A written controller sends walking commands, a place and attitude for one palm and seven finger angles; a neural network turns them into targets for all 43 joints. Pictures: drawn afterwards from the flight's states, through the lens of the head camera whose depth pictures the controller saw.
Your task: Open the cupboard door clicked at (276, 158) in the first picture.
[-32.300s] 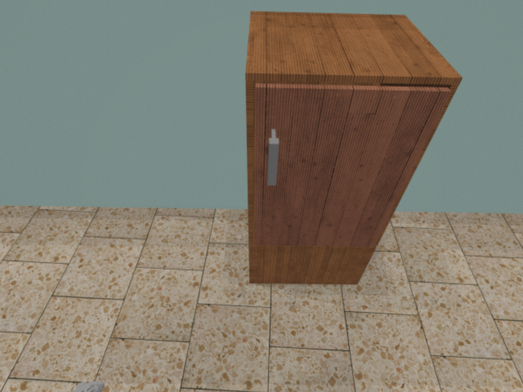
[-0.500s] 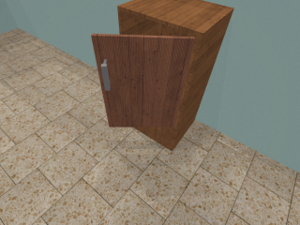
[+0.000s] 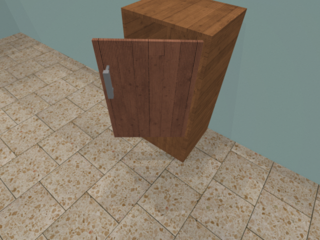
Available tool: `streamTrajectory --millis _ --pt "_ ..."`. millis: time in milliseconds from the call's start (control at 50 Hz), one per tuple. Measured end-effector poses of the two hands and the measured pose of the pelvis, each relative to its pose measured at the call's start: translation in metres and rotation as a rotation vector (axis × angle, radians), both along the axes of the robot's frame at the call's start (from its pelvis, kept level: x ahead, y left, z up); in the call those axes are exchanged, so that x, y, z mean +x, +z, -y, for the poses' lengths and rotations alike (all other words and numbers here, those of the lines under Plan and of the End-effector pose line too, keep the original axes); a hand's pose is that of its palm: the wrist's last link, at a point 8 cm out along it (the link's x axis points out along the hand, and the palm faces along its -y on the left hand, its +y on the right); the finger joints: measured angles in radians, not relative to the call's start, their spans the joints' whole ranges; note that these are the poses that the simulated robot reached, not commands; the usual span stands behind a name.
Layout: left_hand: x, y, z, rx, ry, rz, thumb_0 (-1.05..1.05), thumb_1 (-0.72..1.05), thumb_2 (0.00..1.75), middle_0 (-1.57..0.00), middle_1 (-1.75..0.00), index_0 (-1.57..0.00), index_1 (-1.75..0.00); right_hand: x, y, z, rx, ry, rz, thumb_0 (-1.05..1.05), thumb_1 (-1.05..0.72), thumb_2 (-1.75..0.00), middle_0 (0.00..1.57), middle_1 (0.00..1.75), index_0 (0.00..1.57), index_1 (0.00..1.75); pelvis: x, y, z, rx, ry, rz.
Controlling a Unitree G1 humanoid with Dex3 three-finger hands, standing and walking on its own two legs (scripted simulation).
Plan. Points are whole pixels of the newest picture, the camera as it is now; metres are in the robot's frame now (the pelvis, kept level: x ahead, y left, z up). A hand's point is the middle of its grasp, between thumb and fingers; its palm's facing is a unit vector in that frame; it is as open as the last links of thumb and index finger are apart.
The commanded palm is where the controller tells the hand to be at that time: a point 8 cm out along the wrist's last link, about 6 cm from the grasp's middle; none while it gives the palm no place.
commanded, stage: look again from close up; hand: left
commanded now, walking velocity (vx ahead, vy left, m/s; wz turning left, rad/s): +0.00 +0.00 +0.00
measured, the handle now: (109, 82) +0.71 +0.26 -0.03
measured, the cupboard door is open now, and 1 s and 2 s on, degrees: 37 37 37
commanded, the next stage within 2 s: shuffle to correct the standing spot in 0.04 s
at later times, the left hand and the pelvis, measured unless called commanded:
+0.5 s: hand out of the picture +0.01 +0.17 -0.20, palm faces +0.14 -0.98 -0.14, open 7.3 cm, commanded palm none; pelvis +0.05 +0.01 -0.02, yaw +4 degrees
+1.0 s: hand (111, 192) +0.30 +0.19 -0.19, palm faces +0.08 -0.98 -0.18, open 7.3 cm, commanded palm none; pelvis +0.21 +0.01 -0.02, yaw +4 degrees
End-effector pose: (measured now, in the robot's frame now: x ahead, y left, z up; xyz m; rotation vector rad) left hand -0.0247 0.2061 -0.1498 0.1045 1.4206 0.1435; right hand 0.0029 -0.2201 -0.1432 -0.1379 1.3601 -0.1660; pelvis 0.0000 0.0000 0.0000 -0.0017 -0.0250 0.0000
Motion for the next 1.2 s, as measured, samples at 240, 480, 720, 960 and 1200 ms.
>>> streamTrajectory --millis 240,480,720,960,1200 --pt "0.032 0.003 -0.006 0.032 -0.023 0.051 0.01 0.92 0.90 -0.20 -0.30 -0.20 -0.30 -0.012 -0.004 0.000 0.025 -0.016 -0.043 0.01 -0.91 -0.90 0.20 0.30 0.19 0.30 0.008 -0.001 0.007 0.003 -0.001 -0.004" --pt "0.029 -0.015 -0.012 -0.005 0.103 0.015 0.01 0.91 0.90 -0.20 -0.30 -0.20 -0.30 0.014 -0.006 0.000 -0.022 0.040 -0.110 0.01 -0.91 -0.90 0.20 0.30 0.19 0.30 0.047 -0.014 -0.006 -0.040 0.072 -0.024" --pt "0.125 -0.006 -0.040 -0.017 0.023 0.006 0.02 0.94 0.90 -0.20 -0.30 -0.20 -0.30 0.045 0.015 -0.042 -0.015 -0.022 -0.128 0.00 -0.91 -0.90 0.20 0.30 0.19 0.30 0.107 0.000 -0.027 -0.024 0.040 -0.037" --pt "0.304 -0.009 -0.033 0.041 -0.025 0.276 0.01 0.93 0.90 -0.19 -0.30 -0.20 -0.30 0.079 -0.010 -0.037 0.054 -0.074 -0.320 0.01 -0.91 -0.90 0.20 0.30 0.20 0.30 0.196 -0.023 -0.007 -0.009 0.068 -0.004" --pt "0.311 -0.010 -0.043 0.045 0.036 0.213 -0.01 0.94 0.90 -0.20 -0.30 -0.21 -0.30 0.269 -0.008 -0.012 -0.047 0.056 0.034 0.01 -0.92 -0.90 0.20 0.30 0.19 0.30 0.223 -0.016 -0.020 -0.029 0.083 -0.011"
